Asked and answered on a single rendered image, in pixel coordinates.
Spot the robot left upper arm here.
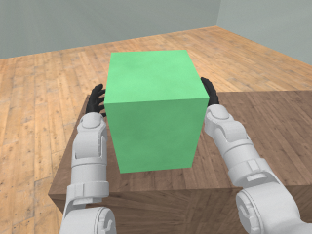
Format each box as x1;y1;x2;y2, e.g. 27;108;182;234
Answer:
60;206;117;234

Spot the robot right upper arm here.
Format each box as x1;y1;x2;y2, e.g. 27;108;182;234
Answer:
235;181;312;234

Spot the robot right hand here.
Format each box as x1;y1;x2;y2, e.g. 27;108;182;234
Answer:
200;77;219;107

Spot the right robot forearm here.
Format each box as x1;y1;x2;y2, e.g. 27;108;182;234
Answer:
204;104;300;217

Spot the robot left hand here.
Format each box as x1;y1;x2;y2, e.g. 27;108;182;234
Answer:
85;84;106;117

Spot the carton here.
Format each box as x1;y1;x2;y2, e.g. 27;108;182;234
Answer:
103;50;210;174

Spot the pedestal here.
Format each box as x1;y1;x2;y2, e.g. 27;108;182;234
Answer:
48;90;312;234

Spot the left robot forearm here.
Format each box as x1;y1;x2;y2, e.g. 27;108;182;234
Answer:
59;112;109;234

